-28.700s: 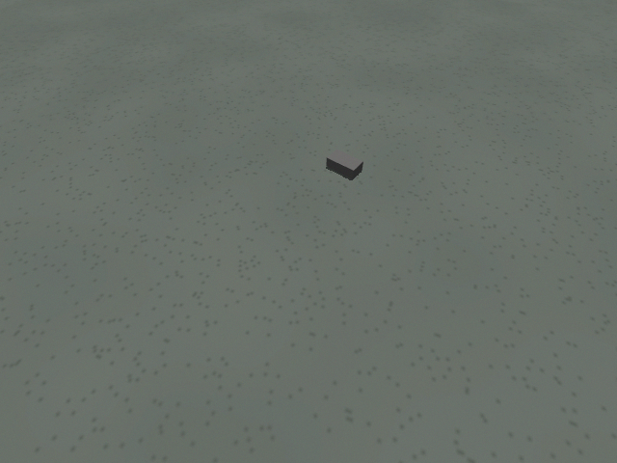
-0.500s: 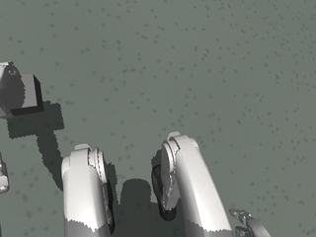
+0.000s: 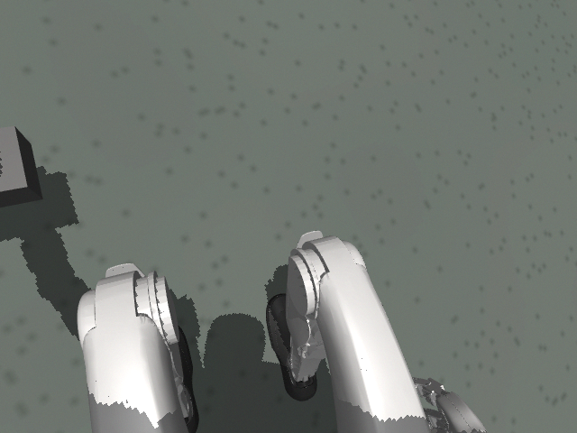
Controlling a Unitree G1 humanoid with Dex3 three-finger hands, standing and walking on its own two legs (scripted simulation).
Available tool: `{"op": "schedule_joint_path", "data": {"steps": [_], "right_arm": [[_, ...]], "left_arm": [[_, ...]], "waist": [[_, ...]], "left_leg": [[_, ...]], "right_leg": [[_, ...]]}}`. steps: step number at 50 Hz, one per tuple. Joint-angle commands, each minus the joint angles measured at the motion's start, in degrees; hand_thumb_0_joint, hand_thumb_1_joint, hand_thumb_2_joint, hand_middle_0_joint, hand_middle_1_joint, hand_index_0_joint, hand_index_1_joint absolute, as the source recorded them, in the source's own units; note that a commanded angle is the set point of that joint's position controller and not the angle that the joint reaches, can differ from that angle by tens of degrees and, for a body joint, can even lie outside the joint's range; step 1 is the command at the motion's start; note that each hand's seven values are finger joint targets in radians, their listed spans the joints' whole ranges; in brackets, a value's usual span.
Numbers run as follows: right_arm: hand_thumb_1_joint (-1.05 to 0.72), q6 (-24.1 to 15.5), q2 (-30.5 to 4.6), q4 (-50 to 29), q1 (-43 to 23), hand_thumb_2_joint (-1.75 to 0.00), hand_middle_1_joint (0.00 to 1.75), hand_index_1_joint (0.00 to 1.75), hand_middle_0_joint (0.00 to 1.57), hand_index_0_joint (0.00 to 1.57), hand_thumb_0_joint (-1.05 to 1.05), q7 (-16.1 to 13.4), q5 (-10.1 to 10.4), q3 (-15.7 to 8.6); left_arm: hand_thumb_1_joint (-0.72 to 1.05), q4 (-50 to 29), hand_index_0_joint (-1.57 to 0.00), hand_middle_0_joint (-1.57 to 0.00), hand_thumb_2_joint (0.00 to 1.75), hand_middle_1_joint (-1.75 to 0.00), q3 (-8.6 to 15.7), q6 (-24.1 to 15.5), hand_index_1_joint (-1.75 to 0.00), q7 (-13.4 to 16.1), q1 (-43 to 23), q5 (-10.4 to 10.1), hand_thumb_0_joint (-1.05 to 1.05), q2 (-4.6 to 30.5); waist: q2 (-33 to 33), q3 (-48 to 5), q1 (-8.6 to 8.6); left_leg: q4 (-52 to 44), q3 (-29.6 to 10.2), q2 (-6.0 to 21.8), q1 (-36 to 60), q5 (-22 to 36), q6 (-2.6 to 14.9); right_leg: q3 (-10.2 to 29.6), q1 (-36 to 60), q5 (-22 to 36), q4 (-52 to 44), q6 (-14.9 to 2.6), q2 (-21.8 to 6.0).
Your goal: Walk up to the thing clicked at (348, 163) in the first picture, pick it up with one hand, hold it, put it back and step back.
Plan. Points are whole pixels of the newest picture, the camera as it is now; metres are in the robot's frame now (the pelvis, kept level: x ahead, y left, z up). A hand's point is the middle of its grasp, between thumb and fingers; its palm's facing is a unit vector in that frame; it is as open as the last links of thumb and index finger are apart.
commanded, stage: lower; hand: left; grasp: from above
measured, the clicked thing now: out of the picture +0.45 +0.38 -0.21
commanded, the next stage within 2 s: rest in 0.20 s
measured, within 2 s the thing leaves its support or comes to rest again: rests again in 1.20 s
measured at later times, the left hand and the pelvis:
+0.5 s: hand out of the picture +0.45 +0.37 -0.23, palm faces -0.44 -0.12 -0.89, open 11.4 cm; pelvis +0.00 +0.00 -0.03, yaw -3 degrees
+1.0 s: hand out of the picture +0.45 +0.37 -0.26, palm faces -0.45 -0.14 -0.88, open 11.4 cm; pelvis +0.00 +0.00 -0.04, yaw -4 degrees
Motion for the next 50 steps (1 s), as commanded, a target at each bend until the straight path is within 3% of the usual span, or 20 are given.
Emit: {"op": "schedule_joint_path", "data": {"steps": [1,4,7,8,15,17,20,27,28,33,34,36,37,38,43,45,46,47,49,50], "right_arm": [[-0.9,0.45,-15.49,0.12,12.19,-0.9,0.3,0.3,0.2,0.2,0.0,-0.52,-0.26,-4.0],[-0.9,0.32,-15.89,0.49,12.41,-0.9,0.3,0.3,0.2,0.2,0.0,-0.41,-0.86,-3.48],[-0.9,0.28,-16.62,-0.4,11.54,-0.9,0.3,0.3,0.2,0.2,0.0,-0.37,-1.32,-3.15],[-0.9,0.27,-16.3,0.03,11.47,-0.9,0.3,0.3,0.2,0.2,0.0,-0.31,-1.27,-2.8],[-0.9,-0.69,-17.08,-0.13,9.89,-0.9,0.3,0.3,0.2,0.2,0.0,-0.63,-1.95,-2.37],[-0.89,-1.0,-17.11,0.16,10.19,-0.89,0.3,0.3,0.2,0.2,0.0,-0.7,-2.08,-2.38],[-0.89,-1.48,-17.12,0.36,9.43,-0.89,0.3,0.3,0.2,0.2,0.0,-0.79,-2.09,-1.68],[-0.89,-2.81,-17.99,-0.44,9.81,-0.89,0.3,0.3,0.2,0.2,0.0,-0.57,-2.46,-0.92],[-0.89,-2.83,-17.73,0.15,9.91,-0.89,0.3,0.3,0.2,0.2,0.0,-0.56,-2.43,-0.68],[-0.89,-3.02,-18.84,-1.06,10.22,-0.89,0.3,0.3,0.2,0.2,0.0,-0.32,-3.02,-0.42],[-0.9,-3.09,-18.92,-1.74,9.34,-0.9,0.3,0.3,0.2,0.2,0.0,-0.29,-3.03,-0.25],[-0.9,-3.1,-19.29,-1.75,9.69,-0.9,0.3,0.3,0.2,0.2,0.0,-0.22,-3.22,-0.06],[-0.9,-3.34,-18.48,-2.8,8.55,-0.9,0.3,0.3,0.2,0.2,0.0,0.0,-3.16,0.69],[-0.9,-3.32,-19.14,-1.87,8.8,-0.9,0.3,0.3,0.2,0.2,0.0,-0.13,-3.19,0.46],[-0.89,-3.33,-19.56,-1.77,8.79,-0.9,0.3,0.3,0.2,0.2,0.0,-0.23,-3.83,1.4],[-0.89,-3.54,-19.9,-2.51,7.02,-0.9,0.3,0.3,0.2,0.2,0.0,-0.42,-3.64,1.58],[-0.89,-3.59,-19.69,-2.09,7.26,-0.9,0.3,0.3,0.2,0.2,0.0,-0.5,-3.93,2.08],[-0.89,-3.79,-19.48,-2.92,6.32,-0.9,0.3,0.3,0.2,0.2,0.0,-0.43,-3.95,2.32],[-0.89,-4.05,-20.55,-2.11,7.2,-0.9,0.3,0.3,0.2,0.2,0.0,-0.55,-3.9,2.37],[-0.89,-4.25,-20.14,-2.7,6.12,-0.9,0.3,0.3,0.2,0.2,0.0,-0.52,-3.89,2.85]], "left_arm": [[0.7,-8.58,-1.07,-1.07,0.93,-0.77,2.84,-1.53,-0.78,2.4,-16.54,-1.06,0.0,20.08],[0.69,-6.69,-1.06,-1.06,0.91,-0.77,3.09,-2.42,-0.77,2.64,-15.32,-0.74,0.0,19.59],[0.69,-7.35,-1.06,-1.06,0.89,-0.73,4.5,-3.67,-0.74,3.88,-16.53,0.17,0.0,22.29],[0.69,-6.39,-1.06,-1.06,0.89,-0.74,3.38,-3.71,-0.74,4.11,-16.64,0.37,0.0,21.27],[0.71,-6.24,-1.06,-1.07,0.86,-0.71,3.97,-4.02,-0.71,7.7,-19.39,1.76,0.0,23.64],[0.67,-5.58,-1.03,-1.03,0.87,-0.7,3.99,-3.63,-0.7,8.29,-19.1,2.47,0.0,23.79],[0.65,-2.36,-1.02,-1.01,0.88,-0.71,3.08,-2.96,-0.71,9.47,-18.2,1.76,0.0,22.25],[0.66,-2.33,-1.02,-1.01,0.89,-0.75,4.35,-1.6,-0.74,10.23,-17.37,1.68,0.0,25.75],[0.67,-0.57,-1.02,-1.01,0.88,-0.76,3.46,-1.4,-0.74,10.03,-16.6,1.26,0.0,24.37],[0.69,-0.57,-1.03,-1.02,0.89,-0.76,6.19,-1.18,-0.75,9.65,-14.34,1.21,0.0,28.19],[0.68,-0.76,-1.03,-1.02,0.9,-0.77,5.12,-1.39,-0.76,9.36,-14.84,0.73,0.0,26.5],[0.69,-0.77,-1.03,-1.02,0.9,-0.78,5.57,-1.55,-0.77,9.16,-14.86,0.74,0.0,27.61],[0.68,-1.5,-1.03,-1.01,0.87,-0.78,2.89,-1.68,-0.76,8.7,-15.81,0.53,0.0,25.4],[0.67,-0.92,-1.02,-1.0,0.87,-0.79,5.07,-1.72,-0.77,9.0,-15.19,0.34,0.0,28.24],[0.68,-0.65,-1.02,-1.0,0.91,-0.8,5.64,-2.93,-0.79,9.61,-14.52,0.9,0.0,29.75],[0.67,0.71,-1.01,-0.98,0.91,-0.82,4.02,-3.54,-0.79,9.9,-15.23,0.51,0.0,27.9],[0.66,0.91,-0.99,-0.96,0.89,-0.83,4.66,-3.75,-0.8,10.3,-14.95,0.91,0.0,29.45],[0.65,0.41,-0.99,-0.96,0.88,-0.82,1.87,-3.92,-0.79,10.22,-15.78,0.98,0.0,26.4],[0.66,1.24,-0.99,-0.95,0.89,-0.84,3.38,-3.88,-0.8,10.81,-15.35,1.9,0.0,29.82],[0.63,1.15,-0.97,-0.94,0.9,-0.83,1.72,-4.04,-0.8,10.95,-16.03,1.47,0.0,28.24]], "waist": [[20.43,-40.58,0.28],[21.95,-38.51,-0.11],[24.67,-39.41,-0.3],[24.67,-38.7,-0.1],[28.3,-36.84,-1.06],[28.13,-37.07,-1.24],[24.62,-35.77,-1.71],[26.68,-36.57,-2.14],[25.98,-35.97,-2.1],[27.18,-36.42,-2.13],[27.02,-35.77,-2.66],[27.21,-34.69,-3.22],[27.72,-33.95,-3.05],[26.62,-34.16,-3.1],[26.74,-33.41,-3.57],[26.08,-31.23,-4.05],[26.04,-31.25,-4.16],[26.07,-31.36,-4.29],[26.89,-30.77,-4.49],[27.27,-30.58,-4.51]], "left_leg": [[-11.44,1.49,-0.69,29.79,15.46,-0.25],[-11.04,0.74,-0.53,31.77,16.19,-0.67],[-10.73,0.29,-0.3,32.64,16.38,-0.98],[-10.73,0.17,-0.27,32.57,15.36,-1.03],[-10.65,-0.4,0.03,32.37,10.19,-1.43],[-10.09,-0.64,0.18,32.54,11.09,-1.46],[-8.45,-0.27,0.14,29.14,10.23,-0.89],[-7.29,-0.84,0.34,31.32,17.51,-1.31],[-7.29,-1.0,0.37,30.52,16.44,-1.3],[-6.51,-1.18,0.68,31.29,19.36,-1.51],[-6.39,-1.42,0.65,31.19,19.01,-1.57],[-6.04,-1.38,0.72,30.42,17.84,-1.42],[-6.41,-1.21,0.72,29.56,16.6,-1.4],[-5.87,-1.34,0.95,29.01,15.85,-1.19],[-5.49,-1.6,1.21,29.14,15.15,-1.36],[-5.68,-2.22,1.22,27.62,12.84,-1.48],[-5.64,-2.05,1.26,27.44,12.29,-1.29],[-5.64,-2.15,1.31,28.05,12.18,-1.37],[-5.32,-2.53,1.44,29.42,13.75,-1.54],[-5.39,-2.51,1.49,28.9,13.43,-1.59]], "right_leg": [[-0.94,19.18,16.45,-11.02,-1.3,1.99],[-1.63,16.51,16.2,-9.9,-1.47,1.87],[-2.4,16.35,16.6,-8.65,-1.66,2.13],[-2.49,15.33,15.58,-8.32,-1.8,2.2],[-3.4,11.69,11.37,-6.91,-2.06,2.3],[-3.74,11.39,12.36,-6.42,-2.01,2.38],[-3.67,12.21,12.36,-7.09,-1.66,2.72],[-4.2,14.55,17.86,-5.29,-1.57,2.76],[-4.32,14.07,16.92,-5.21,-1.62,2.83],[-4.62,16.13,18.77,-4.83,-1.61,2.94],[-4.83,15.35,18.28,-4.84,-1.74,2.89],[-4.84,15.48,17.64,-5.12,-1.66,2.99],[-4.62,15.97,16.94,-5.36,-1.68,3.06],[-4.76,16.23,16.8,-5.52,-1.59,3.27],[-5.26,16.95,16.17,-5.41,-1.41,3.38],[-5.77,14.95,14.26,-5.23,-1.7,3.45],[-5.66,15.99,14.21,-5.59,-1.52,3.65],[-5.71,15.58,14.19,-5.58,-1.45,3.71],[-6.03,14.4,15.02,-4.68,-1.42,3.58],[-5.87,14.84,14.83,-4.88,-1.5,3.79]]}}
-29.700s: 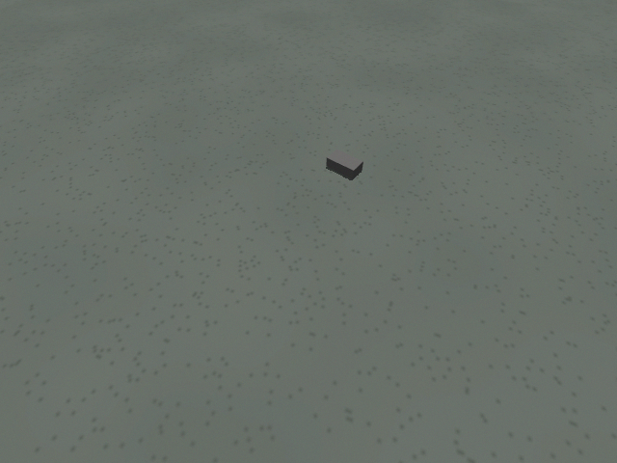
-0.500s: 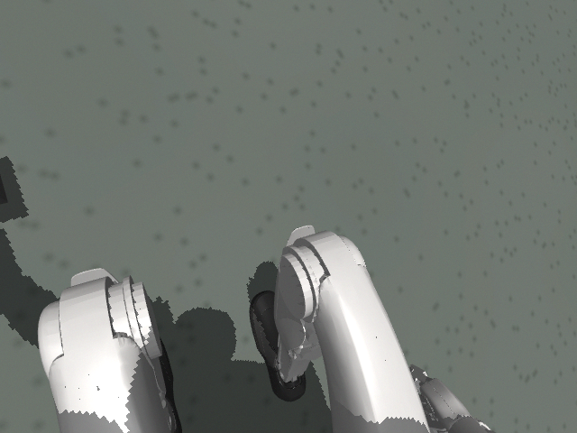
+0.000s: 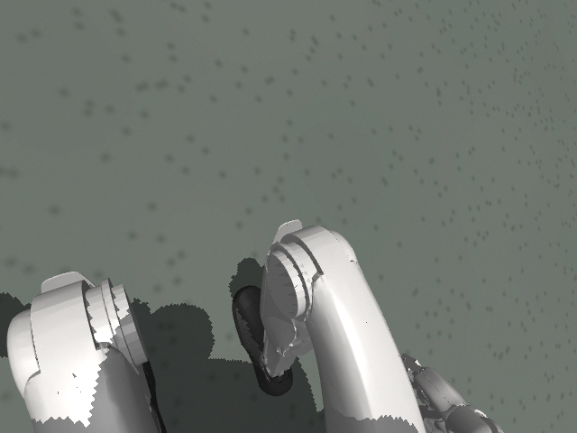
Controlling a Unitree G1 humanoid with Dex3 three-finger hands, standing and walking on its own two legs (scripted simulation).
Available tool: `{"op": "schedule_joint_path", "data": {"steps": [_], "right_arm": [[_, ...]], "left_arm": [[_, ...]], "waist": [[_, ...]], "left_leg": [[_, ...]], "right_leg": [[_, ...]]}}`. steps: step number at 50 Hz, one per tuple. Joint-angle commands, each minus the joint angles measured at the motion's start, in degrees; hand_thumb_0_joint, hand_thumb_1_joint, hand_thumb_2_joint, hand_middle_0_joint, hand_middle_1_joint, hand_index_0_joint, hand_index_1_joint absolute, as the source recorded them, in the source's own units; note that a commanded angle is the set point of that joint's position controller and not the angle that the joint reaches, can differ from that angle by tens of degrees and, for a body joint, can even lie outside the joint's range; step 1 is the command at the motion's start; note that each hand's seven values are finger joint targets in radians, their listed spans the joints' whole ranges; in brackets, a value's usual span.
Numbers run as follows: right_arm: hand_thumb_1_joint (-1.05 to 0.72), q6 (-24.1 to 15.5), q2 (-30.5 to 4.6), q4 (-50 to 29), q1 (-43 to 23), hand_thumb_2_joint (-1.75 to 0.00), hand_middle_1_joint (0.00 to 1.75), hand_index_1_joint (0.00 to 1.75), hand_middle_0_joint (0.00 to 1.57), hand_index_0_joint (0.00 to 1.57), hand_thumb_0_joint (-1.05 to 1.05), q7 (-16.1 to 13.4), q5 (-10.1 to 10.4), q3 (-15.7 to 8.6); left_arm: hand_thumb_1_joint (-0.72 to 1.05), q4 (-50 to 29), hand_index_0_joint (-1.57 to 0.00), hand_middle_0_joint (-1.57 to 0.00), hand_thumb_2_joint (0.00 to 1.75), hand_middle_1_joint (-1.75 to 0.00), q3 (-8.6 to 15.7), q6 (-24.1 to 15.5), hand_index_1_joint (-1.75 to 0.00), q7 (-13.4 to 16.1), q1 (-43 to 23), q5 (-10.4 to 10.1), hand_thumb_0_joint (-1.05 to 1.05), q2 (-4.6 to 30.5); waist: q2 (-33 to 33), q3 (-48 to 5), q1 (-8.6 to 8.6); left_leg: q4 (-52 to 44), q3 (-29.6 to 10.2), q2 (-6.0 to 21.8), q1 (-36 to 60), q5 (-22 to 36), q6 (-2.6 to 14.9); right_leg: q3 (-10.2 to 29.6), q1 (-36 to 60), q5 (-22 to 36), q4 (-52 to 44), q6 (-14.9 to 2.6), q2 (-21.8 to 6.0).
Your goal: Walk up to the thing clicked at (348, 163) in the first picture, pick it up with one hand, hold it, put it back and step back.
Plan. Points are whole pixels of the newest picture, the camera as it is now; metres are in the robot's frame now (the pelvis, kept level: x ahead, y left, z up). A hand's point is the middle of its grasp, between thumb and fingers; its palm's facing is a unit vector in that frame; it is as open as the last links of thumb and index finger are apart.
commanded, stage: rest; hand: left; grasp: from above
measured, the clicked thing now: out of the picture +0.42 +0.41 -0.26
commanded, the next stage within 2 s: open in 0.42 s
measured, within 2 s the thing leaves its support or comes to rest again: rests again in 0.20 s
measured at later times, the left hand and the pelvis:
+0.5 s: hand out of the picture +0.43 +0.40 -0.23, palm faces -0.42 -0.16 -0.89, open 11.5 cm; pelvis +0.00 +0.00 +0.00, yaw -1 degrees
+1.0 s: hand out of the picture +0.43 +0.40 -0.23, palm faces -0.42 -0.16 -0.89, open 13.2 cm; pelvis +0.00 +0.00 +0.00, yaw -2 degrees
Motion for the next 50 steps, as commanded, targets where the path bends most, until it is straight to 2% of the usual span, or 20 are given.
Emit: {"op": "schedule_joint_path", "data": {"steps": [1,2,4,5,7,15,18,19,20,22,23,26,27,28,29,30,36,44,46,50], "right_arm": [[-0.89,-0.43,-18.2,0.94,10.15,-0.9,0.3,0.3,0.2,0.2,0.0,-0.87,-0.1,-4.76],[-0.89,-0.44,-17.88,0.87,9.96,-0.9,0.3,0.3,0.2,0.2,0.0,-0.89,-0.02,-4.43],[-0.89,-0.89,-18.1,0.39,9.37,-0.9,0.3,0.3,0.2,0.2,0.0,-0.62,-0.38,-3.98],[-0.89,-0.92,-18.5,0.79,9.17,-0.9,0.3,0.3,0.2,0.2,0.0,-0.76,-0.51,-4.16],[-0.89,-1.29,-18.1,0.79,9.53,-0.9,0.3,0.3,0.2,0.2,0.0,-0.46,-0.17,-3.66],[-0.89,-2.27,-18.82,0.47,8.66,-0.9,0.3,0.3,0.2,0.2,0.0,-0.07,-0.36,-3.08],[-0.89,-2.87,-19.56,-0.73,8.82,-0.9,0.3,0.3,0.2,0.2,0.0,0.08,-0.21,-3.21],[-0.9,-2.78,-19.37,-0.57,8.81,-0.9,0.3,0.3,0.2,0.2,0.0,0.08,-0.46,-3.05],[-0.9,-2.85,-19.11,-0.7,8.93,-0.9,0.3,0.3,0.2,0.2,0.0,0.16,-0.16,-2.93],[-0.9,-3.05,-19.29,-0.63,9.49,-0.9,0.3,0.3,0.2,0.2,0.0,0.16,-0.52,-2.71],[-0.9,-3.12,-18.85,-0.79,8.98,-0.9,0.3,0.3,0.2,0.2,0.0,0.22,-0.41,-2.31],[-0.9,-3.05,-19.16,-1.04,8.77,-0.9,0.3,0.3,0.2,0.2,0.0,0.07,-0.44,-2.04],[-0.89,-2.92,-18.97,-0.21,9.1,-0.9,0.3,0.3,0.2,0.2,0.0,0.14,-0.29,-1.88],[-0.89,-3.04,-19.66,-1.19,9.36,-0.9,0.3,0.3,0.2,0.2,0.0,0.06,-0.3,-2.01],[-0.89,-2.87,-19.55,-1.15,9.05,-0.9,0.3,0.3,0.2,0.2,0.0,-0.04,-0.34,-1.88],[-0.89,-2.94,-20.08,-1.72,9.11,-0.9,0.3,0.3,0.2,0.2,0.0,0.01,-0.21,-2.14],[-0.89,-2.67,-19.74,-1.54,8.88,-0.9,0.3,0.3,0.2,0.2,0.0,-0.04,-0.25,-1.56],[-0.89,-2.76,-19.86,-1.56,8.7,-0.9,0.3,0.3,0.2,0.2,0.0,-0.07,-0.64,-1.11],[-0.89,-2.88,-19.33,-0.59,9.18,-0.9,0.3,0.3,0.2,0.2,0.0,0.13,-0.64,-0.99],[-0.89,-3.3,-20.15,-1.56,8.18,-0.9,0.3,0.3,0.2,0.2,0.0,0.17,-0.29,-1.44]], "left_arm": [[0.64,-7.57,-0.97,-0.95,0.92,-0.85,1.79,-0.84,-0.82,4.09,-14.85,-0.75,0.0,19.36],[0.66,-6.29,-0.99,-0.95,0.91,-0.85,2.12,-0.73,-0.82,4.62,-14.2,-0.26,0.0,19.97],[0.66,-6.87,-0.98,-0.95,0.9,-0.86,-0.28,-0.78,-0.83,4.92,-15.52,-0.36,0.0,17.47],[0.65,-5.79,-0.98,-0.94,0.89,-0.87,1.24,-0.59,-0.83,5.61,-14.87,-0.11,0.0,19.38],[0.65,-5.28,-0.97,-0.93,0.9,-0.87,-1.7,0.06,-0.83,5.51,-15.68,0.12,0.0,16.99],[0.62,-5.21,-0.95,-0.91,0.9,-0.89,-1.52,1.91,-0.85,6.83,-15.9,-1.0,0.0,17.78],[0.58,-5.84,-0.92,-0.87,0.87,-0.89,-0.2,2.4,-0.84,6.68,-16.53,-0.91,0.0,20.27],[0.56,-5.11,-0.92,-0.89,0.91,-0.88,0.12,2.52,-0.85,6.75,-15.74,-1.13,0.0,20.04],[0.56,-3.6,-0.92,-0.89,0.94,-0.88,-1.63,2.73,-0.86,6.42,-15.23,-1.37,0.0,17.58],[0.54,-3.65,-0.9,-0.87,0.91,-0.88,0.1,2.57,-0.85,6.16,-14.79,-1.84,0.0,19.61],[0.52,-3.26,-0.89,-0.86,0.9,-0.88,-1.75,2.48,-0.85,5.71,-14.97,-2.45,0.0,17.56],[0.49,-3.25,-0.86,-0.81,0.86,-0.89,-2.21,2.35,-0.85,4.73,-14.09,-2.68,0.0,18.52],[0.41,-4.48,-0.78,-0.73,0.88,-0.91,-2.69,2.08,-0.86,4.51,-15.68,-3.14,0.0,18.5],[0.33,-4.41,-0.7,-0.65,0.87,-0.93,-0.29,2.15,-0.88,4.52,-14.74,-2.83,0.0,21.15],[0.25,-4.11,-0.62,-0.57,0.86,-0.91,-0.98,1.99,-0.87,4.37,-14.17,-2.58,0.0,20.79],[0.17,-4.54,-0.55,-0.51,0.86,-0.92,-2.3,1.85,-0.88,3.84,-14.69,-2.89,0.0,18.99],[-0.21,-5.53,-0.3,-0.25,0.81,-0.97,-0.64,0.72,-0.92,4.09,-14.12,-3.06,0.0,20.55],[-0.44,-6.3,-0.1,-0.05,0.9,-1.09,-0.78,0.03,-1.04,5.12,-14.1,-2.08,0.0,21.41],[-0.45,-5.54,-0.1,-0.05,0.91,-1.1,-2.34,0.34,-1.05,5.16,-14.32,-2.73,0.0,18.66],[-0.46,-4.13,-0.09,-0.04,0.94,-1.1,-1.79,1.12,-1.05,5.09,-13.36,-2.91,0.0,19.53]], "waist": [[32.73,-38.78,-0.78],[32.59,-38.09,-0.58],[33.66,-37.06,-1.34],[33.29,-37.45,-1.18],[33.92,-36.19,-1.71],[34.64,-36.85,-1.55],[35.15,-36.5,-2.06],[33.99,-36.91,-1.74],[32.67,-35.67,-2.42],[32.03,-35.53,-2.46],[32.18,-35.36,-2.43],[32.34,-35.71,-2.24],[33.09,-35.1,-1.96],[32.31,-35.76,-2.6],[32.76,-36.14,-1.97],[32.25,-35.87,-3.05],[33.06,-34.96,-2.25],[33.3,-36.04,-2.56],[32.44,-34.3,-2.86],[32.47,-34.42,-2.32]], "left_leg": [[-14.78,2.28,1.16,32.44,14.78,-1.68],[-15.06,2.07,1.21,32.05,14.04,-1.81],[-15.24,1.83,1.18,32.5,14.07,-1.94],[-15.09,1.61,1.43,32.3,14.13,-1.93],[-15.02,1.72,1.38,32.48,14.0,-1.97],[-15.6,0.83,1.56,33.12,14.5,-2.26],[-15.23,0.88,1.59,32.91,15.71,-2.33],[-14.78,1.24,1.57,32.28,16.17,-2.09],[-14.82,1.17,1.49,31.38,15.28,-1.92],[-14.29,1.67,1.48,29.98,14.67,-1.68],[-14.27,1.79,1.38,29.24,14.26,-1.68],[-14.66,1.4,1.56,30.19,13.03,-1.76],[-14.75,1.37,1.56,29.55,12.29,-1.74],[-14.76,0.81,1.67,30.92,13.38,-1.89],[-14.69,0.92,1.76,30.81,13.97,-1.98],[-14.36,0.6,1.76,32.01,15.39,-1.99],[-14.92,0.57,1.85,31.44,15.4,-2.18],[-13.87,1.16,1.97,31.61,15.33,-1.75],[-14.29,1.2,1.89,30.62,14.49,-1.75],[-15.16,-0.1,2.19,32.09,14.31,-2.19]], "right_leg": [[-1.85,17.3,14.38,-10.84,-2.0,2.48],[-2.0,16.46,13.61,-10.37,-2.15,2.51],[-2.23,16.0,13.75,-10.24,-2.12,2.43],[-2.37,16.14,13.98,-10.25,-2.11,2.68],[-2.23,15.0,13.56,-10.09,-2.11,2.64],[-2.85,14.96,14.19,-9.44,-2.08,2.62],[-2.5,15.47,15.03,-9.21,-2.05,2.35],[-2.46,16.93,15.76,-9.8,-1.9,2.56],[-2.45,16.45,15.18,-9.99,-1.92,2.58],[-2.27,18.19,15.21,-10.78,-1.77,2.8],[-2.18,18.65,14.98,-10.89,-1.79,2.82],[-2.38,18.45,13.67,-10.98,-1.92,2.87],[-2.4,17.87,13.14,-11.06,-1.97,2.9],[-2.77,18.02,13.99,-10.68,-1.78,2.52],[-2.63,18.61,14.18,-10.6,-1.9,2.72],[-2.87,17.63,15.07,-10.32,-1.78,2.55],[-2.85,18.91,15.13,-10.71,-1.78,2.7],[-2.74,19.92,15.43,-11.23,-1.66,3.08],[-2.88,19.19,14.81,-11.6,-1.64,3.19],[-3.46,16.91,14.04,-10.76,-1.81,3.03]]}}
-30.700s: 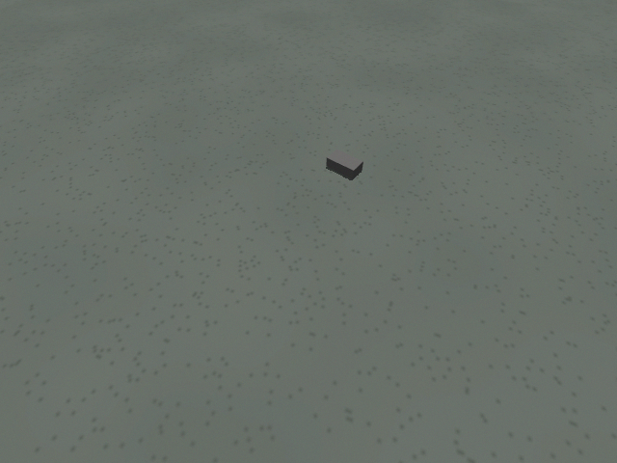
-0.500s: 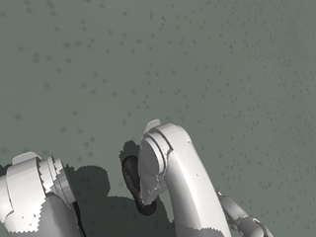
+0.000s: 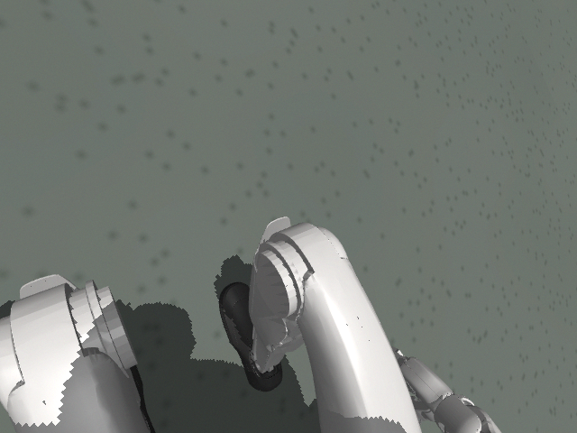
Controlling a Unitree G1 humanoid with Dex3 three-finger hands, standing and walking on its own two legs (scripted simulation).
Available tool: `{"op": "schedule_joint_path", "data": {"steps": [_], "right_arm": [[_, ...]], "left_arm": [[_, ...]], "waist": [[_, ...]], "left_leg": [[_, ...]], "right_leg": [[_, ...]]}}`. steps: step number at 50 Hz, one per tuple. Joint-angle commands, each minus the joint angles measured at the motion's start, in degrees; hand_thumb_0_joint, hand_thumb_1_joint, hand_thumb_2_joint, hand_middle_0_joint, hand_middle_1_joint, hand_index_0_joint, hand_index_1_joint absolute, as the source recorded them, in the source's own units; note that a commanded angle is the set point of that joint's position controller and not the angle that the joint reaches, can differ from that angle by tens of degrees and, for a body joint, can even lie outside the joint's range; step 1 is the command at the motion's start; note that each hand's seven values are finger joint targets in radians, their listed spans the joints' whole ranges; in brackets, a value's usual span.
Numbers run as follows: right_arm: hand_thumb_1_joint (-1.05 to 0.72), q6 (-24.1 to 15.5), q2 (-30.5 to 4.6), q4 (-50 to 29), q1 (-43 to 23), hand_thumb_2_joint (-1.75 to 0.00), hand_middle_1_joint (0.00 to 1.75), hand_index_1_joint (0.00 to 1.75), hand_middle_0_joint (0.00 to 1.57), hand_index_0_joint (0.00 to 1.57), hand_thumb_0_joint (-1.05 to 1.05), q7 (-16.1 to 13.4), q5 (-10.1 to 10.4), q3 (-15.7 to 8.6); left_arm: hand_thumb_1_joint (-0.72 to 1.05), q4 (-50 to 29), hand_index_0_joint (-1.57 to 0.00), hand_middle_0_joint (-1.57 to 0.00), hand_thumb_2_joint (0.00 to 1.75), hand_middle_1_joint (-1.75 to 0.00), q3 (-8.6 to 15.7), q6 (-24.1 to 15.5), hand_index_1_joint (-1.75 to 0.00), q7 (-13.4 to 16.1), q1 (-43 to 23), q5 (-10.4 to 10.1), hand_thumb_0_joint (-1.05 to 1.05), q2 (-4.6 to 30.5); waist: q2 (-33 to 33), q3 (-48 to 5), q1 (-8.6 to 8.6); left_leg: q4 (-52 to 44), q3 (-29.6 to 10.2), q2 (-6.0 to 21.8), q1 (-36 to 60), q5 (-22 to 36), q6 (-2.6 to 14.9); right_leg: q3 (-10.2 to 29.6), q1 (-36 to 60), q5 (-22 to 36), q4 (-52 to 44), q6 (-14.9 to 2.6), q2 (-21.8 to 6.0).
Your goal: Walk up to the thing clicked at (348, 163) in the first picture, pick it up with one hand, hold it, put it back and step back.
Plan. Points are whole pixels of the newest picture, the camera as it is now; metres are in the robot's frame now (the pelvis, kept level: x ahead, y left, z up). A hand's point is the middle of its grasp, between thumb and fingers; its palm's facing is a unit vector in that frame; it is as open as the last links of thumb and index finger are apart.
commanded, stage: open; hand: left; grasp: from above
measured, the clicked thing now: out of the picture +0.42 +0.42 -0.28
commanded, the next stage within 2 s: withdraw in 0.36 s
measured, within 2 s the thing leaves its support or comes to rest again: neither
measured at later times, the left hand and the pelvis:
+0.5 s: hand out of the picture +0.42 +0.41 -0.23, palm faces -0.43 -0.18 -0.89, open 13.6 cm; pelvis +0.00 +0.00 +0.00, yaw +0 degrees
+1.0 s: hand out of the picture +0.41 +0.45 -0.07, palm faces -0.43 -0.11 -0.90, open 14.1 cm; pelvis +0.00 +0.00 +0.04, yaw +4 degrees
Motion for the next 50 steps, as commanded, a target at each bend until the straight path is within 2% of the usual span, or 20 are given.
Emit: {"op": "schedule_joint_path", "data": {"steps": [1,2,5,8,9,11,14,21,26,28,29,33,36,38,41,42,44,46,48,50], "right_arm": [[-0.89,-0.25,-19.15,0.55,9.84,-0.9,0.3,0.3,0.2,0.2,0.0,-0.63,0.48,-6.02],[-0.89,-0.27,-18.83,1.15,10.14,-0.9,0.3,0.3,0.2,0.2,0.0,-0.53,0.48,-5.89],[-0.88,-0.49,-19.34,-0.03,9.2,-0.9,0.3,0.3,0.2,0.2,0.0,-0.4,0.8,-6.15],[-0.88,-0.37,-19.06,0.9,9.96,-0.9,0.3,0.3,0.2,0.2,0.0,-0.3,0.67,-6.02],[-0.88,-0.32,-19.15,0.35,9.61,-0.9,0.3,0.3,0.2,0.2,0.0,-0.39,0.65,-5.87],[-0.88,-0.23,-19.17,-0.18,9.88,-0.89,0.3,0.3,0.2,0.2,0.0,-0.38,0.77,-5.69],[-0.88,-0.24,-18.42,0.55,10.18,-0.89,0.3,0.3,0.2,0.2,0.0,-0.36,0.7,-5.09],[-0.88,-0.08,-18.54,-0.03,9.99,-0.89,0.3,0.3,0.2,0.2,0.0,-0.73,0.62,-4.56],[-0.89,-0.04,-19.3,-0.3,9.45,-0.89,0.3,0.3,0.2,0.2,0.0,-1.04,0.48,-4.73],[-0.89,0.13,-19.02,-0.36,9.53,-0.89,0.3,0.3,0.2,0.2,0.0,-1.17,0.51,-5.18],[-0.89,0.4,-18.55,0.47,9.72,-0.89,0.3,0.3,0.2,0.2,0.0,-1.18,0.47,-5.23],[-0.89,0.9,-18.39,-0.36,9.64,-0.9,0.3,0.3,0.2,0.2,0.0,-0.92,1.11,-7.65],[-0.89,1.72,-17.35,-0.41,10.55,-0.9,0.3,0.3,0.2,0.2,0.0,-0.27,1.92,-9.86],[-0.89,2.43,-16.45,0.22,11.48,-0.9,0.3,0.3,0.2,0.2,0.0,0.17,2.74,-11.81],[-0.89,4.17,-15.24,0.73,12.71,-0.9,0.3,0.3,0.2,0.2,0.0,0.46,4.41,-13.77],[-0.89,4.84,-14.86,0.67,13.53,-0.9,0.3,0.3,0.2,0.2,0.0,0.38,4.95,-14.27],[-0.89,6.34,-14.5,0.64,14.51,-0.9,0.3,0.3,0.2,0.2,0.0,-0.52,6.15,-15.16],[-0.89,7.53,-14.16,0.2,15.57,-0.9,0.3,0.3,0.2,0.2,0.0,-1.6,6.99,-15.66],[-0.89,8.27,-13.81,0.26,15.94,-0.9,0.3,0.3,0.2,0.2,0.0,-2.75,7.36,-15.71],[-0.89,8.86,-13.49,0.26,15.93,-0.9,0.3,0.3,0.2,0.2,0.0,-3.85,7.58,-15.43]], "left_arm": [[-0.45,-6.29,-0.09,-0.04,0.93,-1.1,1.28,0.53,-1.05,2.25,-12.18,-1.28,0.0,16.08],[-0.45,-7.32,-0.09,-0.04,0.92,-1.1,0.34,0.46,-1.05,2.19,-13.11,-1.5,0.0,15.19],[-0.45,-7.08,-0.08,-0.04,0.92,-1.1,1.24,1.12,-1.05,1.82,-12.33,-1.65,0.0,16.32],[-0.44,-7.33,-0.09,-0.04,0.92,-1.11,0.11,1.04,-1.06,1.3,-12.99,-1.92,0.0,14.57],[-0.44,-5.18,-0.09,-0.04,0.92,-1.1,1.18,1.26,-1.05,1.36,-11.31,-1.95,0.0,15.37],[-0.44,-7.22,-0.08,-0.03,0.91,-1.1,0.29,1.12,-1.05,0.92,-12.44,-1.5,0.0,15.45],[-0.44,-7.04,-0.08,-0.03,0.91,-1.1,1.51,0.75,-1.05,0.8,-12.21,-2.13,0.0,16.33],[-0.42,-6.16,-0.08,-0.03,0.88,-1.1,0.98,-0.19,-1.04,0.48,-11.66,-2.1,0.0,16.74],[-0.5,-9.15,-0.07,-0.04,0.96,-1.01,2.55,-0.79,-0.98,0.97,-12.53,-2.64,0.0,19.33],[-0.5,-11.36,-0.07,-0.04,0.95,-1.01,3.58,-0.68,-0.97,0.75,-12.25,-1.83,0.0,21.1],[-0.51,-15.75,-0.07,-0.04,0.96,-1.0,3.26,-0.92,-0.97,0.53,-13.77,-2.17,0.0,20.43],[-0.52,-20.75,-0.06,-0.05,0.97,-0.99,6.12,0.48,-0.98,-1.24,-9.54,-2.3,0.0,21.26],[-0.52,-26.92,-0.06,-0.05,0.97,-0.98,7.29,2.49,-0.97,-3.54,-8.54,-3.78,0.0,18.99],[-0.52,-30.8,-0.06,-0.05,0.98,-0.98,6.93,4.26,-0.97,-5.87,-7.29,-5.79,0.0,15.45],[-0.51,-32.29,-0.05,-0.05,0.98,-0.98,2.14,7.15,-0.97,-11.08,-6.63,-7.28,0.0,8.08],[-0.5,-33.38,-0.06,-0.05,0.98,-0.98,0.25,7.91,-0.98,-12.97,-8.2,-8.16,0.0,5.17],[-0.51,-32.85,-0.06,-0.05,0.99,-0.99,-2.29,9.27,-0.98,-16.64,-8.41,-10.01,0.0,2.04],[-0.5,-33.09,-0.06,-0.05,0.99,-1.0,-4.04,9.63,-0.99,-20.64,-8.73,-11.04,0.0,0.58],[-0.48,-34.92,-0.07,-0.06,0.99,-1.0,-4.21,8.94,-0.99,-23.77,-11.26,-12.39,0.0,0.88],[-0.49,-34.83,-0.07,-0.06,0.99,-1.01,-3.67,7.52,-1.0,-26.58,-11.37,-13.27,0.0,2.08]], "waist": [[34.32,-36.67,-1.6],[35.52,-36.1,-1.47],[35.99,-36.71,-1.1],[36.56,-35.93,-1.57],[35.49,-35.55,-1.7],[35.63,-35.87,-2.03],[35.39,-35.98,-1.82],[32.88,-35.43,-2.22],[33.55,-37.49,-1.05],[36.09,-40.02,-0.08],[38.46,-42.4,0.94],[43.37,-46.07,3.41],[45.88,-49.15,5.16],[45.67,-50.48,6.85],[40.78,-48.81,6.45],[39.51,-47.17,5.21],[33.88,-43.99,4.31],[28.67,-41.78,3.38],[26.59,-39.9,2.77],[24.15,-40.12,3.6]], "left_leg": [[-16.47,1.64,1.95,31.23,14.37,-2.52],[-16.67,1.69,1.92,31.11,14.24,-2.68],[-17.14,1.14,2.04,32.57,14.99,-2.97],[-17.27,1.21,1.94,32.41,15.07,-3.03],[-17.21,1.2,1.93,31.32,14.6,-2.91],[-16.52,1.92,1.76,30.96,14.67,-2.58],[-16.64,1.64,1.91,31.31,15.05,-2.68],[-15.66,2.6,1.71,28.7,13.16,-1.98],[-15.7,2.75,1.78,29.24,13.06,-1.98],[-16.07,2.67,1.96,31.81,14.78,-2.32],[-16.43,2.45,2.0,33.77,16.76,-2.68],[-17.96,2.66,1.8,37.37,20.0,-3.36],[-19.05,3.45,1.44,38.56,21.87,-3.4],[-20.45,3.78,1.23,39.18,20.97,-3.3],[-22.78,4.33,0.96,36.52,16.21,-2.33],[-23.98,4.36,0.79,34.92,14.57,-2.18],[-25.65,4.45,0.51,31.66,9.91,-1.48],[-26.81,4.65,0.29,29.71,6.99,-0.86],[-27.4,4.87,-0.19,28.48,4.64,-0.63],[-27.01,5.19,-0.48,28.17,4.96,-0.38]], "right_leg": [[-2.29,15.08,13.11,-9.89,-2.57,2.14],[-2.21,15.1,13.24,-9.83,-2.62,2.07],[-2.29,13.97,13.21,-9.17,-2.66,1.89],[-2.38,14.28,13.58,-9.5,-2.56,1.8],[-2.45,14.88,13.37,-9.66,-2.51,1.86],[-1.91,15.48,13.52,-10.03,-2.55,1.96],[-1.99,15.65,13.63,-9.98,-2.5,1.86],[-1.58,17.53,12.9,-11.03,-2.39,2.15],[-1.59,18.75,12.75,-11.24,-2.41,2.21],[-1.3,18.87,13.48,-10.81,-2.65,2.16],[-1.57,18.93,14.81,-10.29,-2.74,2.17],[-1.2,17.47,15.88,-9.6,-2.99,1.61],[-0.45,16.4,16.35,-9.92,-3.23,1.31],[0.16,14.26,15.04,-10.61,-3.33,1.1],[1.14,12.76,12.08,-13.06,-3.38,1.15],[1.48,12.8,11.4,-13.96,-3.43,0.96],[2.1,13.47,9.38,-16.43,-3.59,0.95],[2.87,15.06,7.89,-18.42,-3.45,0.91],[3.55,15.6,5.74,-19.85,-3.71,0.63],[4.23,16.44,5.63,-20.75,-3.77,0.46]]}}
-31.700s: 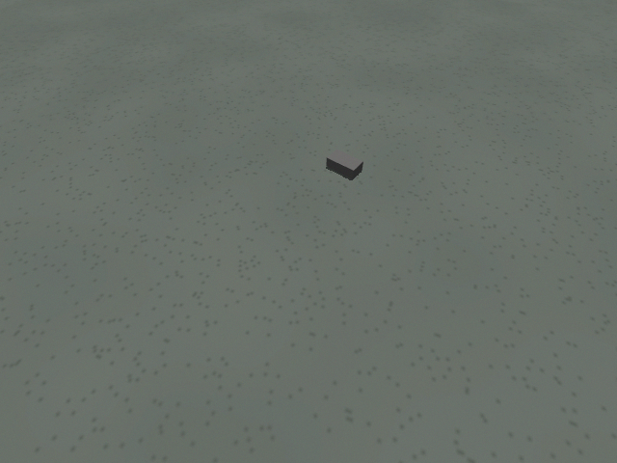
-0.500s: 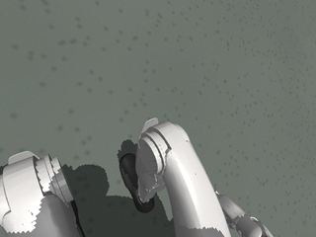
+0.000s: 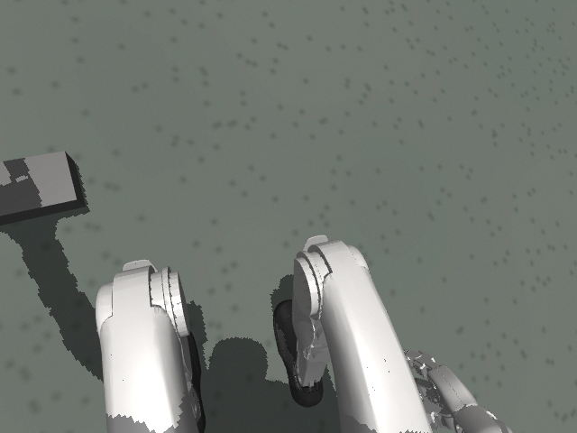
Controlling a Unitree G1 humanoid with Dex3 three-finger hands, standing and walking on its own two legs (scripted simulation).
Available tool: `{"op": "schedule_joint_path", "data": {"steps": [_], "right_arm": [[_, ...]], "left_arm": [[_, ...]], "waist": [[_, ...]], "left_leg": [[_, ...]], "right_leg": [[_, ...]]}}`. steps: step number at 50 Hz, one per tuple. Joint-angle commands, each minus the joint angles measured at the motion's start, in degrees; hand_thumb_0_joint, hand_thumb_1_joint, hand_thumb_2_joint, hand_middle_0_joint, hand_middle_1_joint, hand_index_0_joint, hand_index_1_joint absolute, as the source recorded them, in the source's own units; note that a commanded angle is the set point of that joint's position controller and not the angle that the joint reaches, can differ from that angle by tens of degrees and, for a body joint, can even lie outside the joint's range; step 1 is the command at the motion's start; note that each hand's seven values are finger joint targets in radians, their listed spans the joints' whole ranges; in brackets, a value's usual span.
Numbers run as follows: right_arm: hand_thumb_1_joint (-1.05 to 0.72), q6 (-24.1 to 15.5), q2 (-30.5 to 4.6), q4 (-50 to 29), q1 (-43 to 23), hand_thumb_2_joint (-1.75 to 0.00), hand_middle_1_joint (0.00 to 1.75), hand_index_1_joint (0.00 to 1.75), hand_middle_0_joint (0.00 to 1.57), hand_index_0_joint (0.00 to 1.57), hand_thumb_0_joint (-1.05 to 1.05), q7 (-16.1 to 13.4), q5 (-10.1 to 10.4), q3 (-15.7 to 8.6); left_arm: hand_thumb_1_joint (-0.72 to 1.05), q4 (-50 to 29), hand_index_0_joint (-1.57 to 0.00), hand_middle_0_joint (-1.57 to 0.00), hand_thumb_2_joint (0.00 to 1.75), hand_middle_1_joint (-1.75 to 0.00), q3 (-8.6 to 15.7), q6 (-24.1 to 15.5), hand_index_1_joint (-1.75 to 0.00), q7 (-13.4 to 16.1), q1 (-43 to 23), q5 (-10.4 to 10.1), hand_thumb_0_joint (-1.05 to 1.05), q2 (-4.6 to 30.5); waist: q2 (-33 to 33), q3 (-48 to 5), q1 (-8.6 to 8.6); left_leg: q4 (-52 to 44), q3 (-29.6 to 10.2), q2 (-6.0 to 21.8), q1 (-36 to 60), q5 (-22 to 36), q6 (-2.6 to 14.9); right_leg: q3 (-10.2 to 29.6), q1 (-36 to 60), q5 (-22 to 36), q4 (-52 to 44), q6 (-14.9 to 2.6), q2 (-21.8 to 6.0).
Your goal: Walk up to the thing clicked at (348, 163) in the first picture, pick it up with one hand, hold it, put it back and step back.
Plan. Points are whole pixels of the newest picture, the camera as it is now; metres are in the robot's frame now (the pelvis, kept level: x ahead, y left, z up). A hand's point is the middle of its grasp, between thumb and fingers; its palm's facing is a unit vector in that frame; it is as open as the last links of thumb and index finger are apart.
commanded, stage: withdraw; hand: left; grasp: from above
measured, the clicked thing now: (22, 190) +0.46 +0.39 -0.32
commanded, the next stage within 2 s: home in 0.36 s
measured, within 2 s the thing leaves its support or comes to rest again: neither
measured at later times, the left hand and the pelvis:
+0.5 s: hand out of the picture +0.47 +0.39 -0.15, palm faces -0.34 -0.07 -0.94, open 14.0 cm; pelvis -0.01 -0.01 -0.02, yaw +0 degrees
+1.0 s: hand out of the picture +0.33 +0.35 +0.02, palm faces -0.21 -0.64 -0.74, open 8.4 cm; pelvis +0.01 +0.00 +0.13, yaw +6 degrees
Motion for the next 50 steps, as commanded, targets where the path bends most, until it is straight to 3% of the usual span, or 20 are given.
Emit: {"op": "schedule_joint_path", "data": {"steps": [1,7,11,14,17,19,21,23,25,28,30,31,34,37,39,43,45,46,49,50], "right_arm": [[-0.89,1.7,-15.78,0.63,13.55,-0.9,0.3,0.3,0.2,0.2,0.0,-2.99,0.89,-5.21],[-0.89,3.06,-14.6,0.14,12.05,-0.9,0.3,0.3,0.2,0.2,0.0,-4.87,0.05,-2.99],[-0.9,3.91,-14.83,0.11,10.12,-0.9,0.3,0.3,0.2,0.2,0.0,-5.03,-0.95,-1.22],[-0.89,4.63,-15.36,-0.23,10.19,-0.9,0.3,0.3,0.2,0.2,0.0,-4.5,-2.01,-0.22],[-0.9,5.11,-16.62,-0.55,10.59,-0.9,0.3,0.3,0.2,0.2,0.0,-3.75,-2.5,-1.25],[-0.89,4.83,-16.83,-0.54,11.15,-0.9,0.3,0.3,0.2,0.2,0.0,-3.35,-2.64,-2.05],[-0.89,4.54,-16.83,-0.59,11.13,-0.89,0.3,0.3,0.2,0.2,0.0,-3.16,-2.53,-2.95],[-0.89,4.11,-16.27,-0.5,11.8,-0.89,0.3,0.3,0.2,0.2,0.0,-3.02,-2.16,-3.56],[-0.89,3.53,-15.81,0.12,12.28,-0.9,0.3,0.3,0.2,0.2,0.0,-2.9,-1.67,-4.2],[-0.89,2.84,-15.01,0.85,13.57,-0.9,0.3,0.3,0.2,0.2,0.0,-2.81,-0.79,-5.36],[-0.89,2.88,-15.01,0.81,14.73,-0.9,0.3,0.3,0.2,0.2,0.0,-2.75,-0.19,-6.73],[-0.89,2.89,-14.82,0.49,15.14,-0.9,0.3,0.3,0.2,0.2,0.0,-2.67,0.28,-7.41],[-0.89,3.28,-14.69,-1.36,16.47,-0.9,0.3,0.3,0.2,0.2,0.0,-2.92,2.19,-9.84],[-0.9,3.25,-13.34,-2.07,15.44,-0.9,0.3,0.3,0.2,0.2,0.0,-3.92,4.05,-10.8],[-0.9,3.09,-12.47,-2.46,14.07,-0.9,0.3,0.3,0.2,0.2,0.0,-4.7,5.13,-11.05],[-0.9,2.35,-9.96,-3.73,12.1,-0.9,0.3,0.3,0.2,0.2,0.0,-5.86,6.49,-11.71],[-0.9,1.72,-9.45,-3.95,10.56,-0.9,0.3,0.3,0.2,0.2,0.0,-6.37,6.9,-11.81],[-0.9,1.29,-9.18,-4.35,10.02,-0.9,0.3,0.3,0.2,0.2,0.0,-6.58,7.12,-12.03],[-0.9,-0.08,-9.15,-4.93,8.08,-0.9,0.3,0.3,0.2,0.2,0.0,-7.4,7.64,-12.47],[-0.9,-0.52,-9.02,-5.78,7.85,-0.9,0.3,0.3,0.2,0.2,0.0,-7.59,7.85,-12.65]], "left_arm": [[-0.49,-9.51,-0.07,-0.06,0.99,-1.01,2.28,-2.94,-1.0,-4.97,-17.11,-2.64,0.0,13.9],[-0.52,-5.3,-0.06,-0.06,1.01,-1.01,5.18,-11.34,-1.01,-7.04,-16.5,-1.18,0.0,17.93],[-0.53,-2.66,-0.06,-0.06,1.01,-1.01,8.21,-16.62,-1.01,-3.05,-18.03,1.9,0.0,22.0],[-0.53,-1.29,-0.06,-0.06,1.0,-1.02,8.69,-18.46,-1.01,1.93,-19.17,4.68,0.0,22.22],[-0.53,-4.68,-0.06,-0.06,1.0,-1.01,11.45,-18.04,-1.0,7.27,-20.78,7.33,0.0,25.31],[-0.52,-6.32,-0.07,-0.05,0.99,-1.01,12.45,-17.0,-0.99,9.8,-21.5,8.44,0.0,26.27],[-0.52,-9.97,-0.07,-0.05,0.98,-0.99,15.12,-15.26,-0.98,11.99,-22.39,8.31,0.0,28.52],[-0.51,-9.8,-0.07,-0.05,0.97,-0.99,14.5,-12.6,-0.97,12.76,-23.05,8.31,0.0,27.54],[-0.35,-6.43,-0.19,-0.21,0.87,-0.83,13.07,-9.81,-0.81,12.72,-23.01,7.71,0.0,25.06],[-0.14,-3.64,-0.2,-0.22,0.91,-0.66,9.51,-5.7,-0.67,10.19,-18.14,4.7,0.0,19.15],[-0.06,-6.11,-0.19,-0.21,0.87,-0.59,9.24,-3.27,-0.61,7.27,-13.68,1.94,0.0,17.44],[0.0,-7.97,-0.19,-0.21,0.88,-0.58,8.29,-2.12,-0.6,5.49,-12.05,-0.12,0.0,15.42],[0.2,-18.55,-0.19,-0.2,0.86,-0.5,8.23,1.36,-0.51,-0.11,-5.46,-7.74,0.0,11.91],[0.4,-30.2,-0.19,-0.2,0.87,-0.44,10.1,4.4,-0.45,-4.98,3.26,-18.87,0.0,7.95],[0.55,-36.23,-0.19,-0.19,0.84,-0.36,11.12,5.66,-0.36,-7.06,7.78,-24.05,0.0,6.15],[0.84,-45.65,-0.19,-0.19,0.87,-0.29,12.41,6.66,-0.29,-8.2,15.23,-30.79,0.0,1.06],[0.9,-45.91,-0.2,-0.2,0.9,-0.3,12.37,7.29,-0.3,-7.96,19.0,-33.72,0.0,-2.0],[0.9,-46.68,-0.2,-0.2,0.9,-0.3,10.84,7.66,-0.3,-7.85,21.7,-35.22,0.0,-5.54],[0.9,-48.92,-0.2,-0.2,0.9,-0.3,10.18,9.49,-0.3,-7.05,27.19,-38.94,0.0,-8.98],[0.9,-50.69,-0.2,-0.2,0.9,-0.3,8.71,10.26,-0.3,-6.89,29.14,-40.08,0.0,-11.34]], "waist": [[14.88,-29.31,-3.73],[14.89,-32.35,-2.96],[19.03,-34.27,-2.01],[22.62,-35.34,-2.42],[27.37,-40.16,-1.06],[29.29,-41.02,-1.65],[29.97,-44.23,-0.42],[30.53,-44.42,-0.58],[29.81,-42.54,-1.04],[25.7,-40.1,-0.58],[24.98,-43.4,1.76],[25.47,-43.61,1.86],[23.05,-51.68,4.27],[19.1,-51.55,5.75],[17.0,-48.89,6.28],[15.1,-49.01,7.17],[14.71,-44.3,7.41],[14.94,-42.44,7.08],[15.96,-39.47,7.74],[16.0,-38.86,7.5]], "left_leg": [[-16.58,0.06,-0.08,24.32,4.8,-1.07],[-15.04,0.49,-0.4,26.95,10.22,-1.32],[-14.01,0.69,-0.26,28.58,12.95,-1.51],[-13.38,0.87,-0.05,31.41,14.54,-1.67],[-13.25,0.47,0.22,36.11,15.97,-2.13],[-13.58,0.14,0.21,37.02,15.18,-2.37],[-13.73,0.74,0.02,36.78,13.59,-2.22],[-15.03,0.64,0.19,36.57,10.96,-2.12],[-16.05,0.47,0.18,33.95,7.85,-1.9],[-17.58,1.33,-0.15,30.32,4.61,-1.38],[-19.69,1.72,-0.4,31.97,5.75,-1.41],[-20.9,1.65,-0.46,33.26,6.77,-1.5],[-24.12,1.66,-0.29,40.26,11.42,-1.51],[-27.97,1.82,-0.51,42.21,14.52,-1.3],[-29.5,1.71,-0.48,42.7,15.83,-1.09],[-34.54,1.39,-0.31,47.3,15.59,-0.93],[-38.65,0.8,0.02,48.14,11.24,-1.0],[-41.04,0.58,0.12,49.05,9.04,-1.13],[-47.26,-1.12,0.67,54.32,5.9,-1.73],[-49.24,-1.33,0.7,55.76,4.7,-1.89]], "right_leg": [[0.02,15.46,7.09,-14.71,-3.58,1.84],[0.35,16.77,10.99,-13.3,-3.25,1.63],[-0.45,15.62,12.36,-10.91,-3.05,1.86],[-1.21,14.74,12.77,-9.87,-2.99,2.04],[-2.01,12.47,12.87,-7.99,-3.09,1.93],[-2.25,11.48,12.59,-7.27,-2.98,1.68],[-2.07,12.31,11.79,-7.52,-2.97,1.45],[-1.7,11.58,10.43,-7.83,-2.9,1.33],[-1.84,10.68,8.93,-8.59,-2.94,1.38],[-1.25,12.24,7.13,-11.42,-2.84,1.26],[-0.8,15.36,7.81,-12.66,-2.92,1.2],[-0.66,16.27,8.45,-13.33,-2.89,1.02],[0.58,21.67,11.68,-16.1,-2.87,1.19],[2.2,25.13,13.95,-19.55,-2.72,1.11],[2.91,25.62,14.25,-21.85,-2.88,0.94],[4.2,31.4,14.07,-27.19,-2.99,0.56],[4.49,32.08,11.46,-29.55,-2.96,0.24],[4.41,32.43,9.98,-30.93,-3.01,0.1],[4.48,34.14,8.06,-33.91,-2.93,-0.21],[4.49,35.24,7.44,-35.43,-2.93,-0.24]]}}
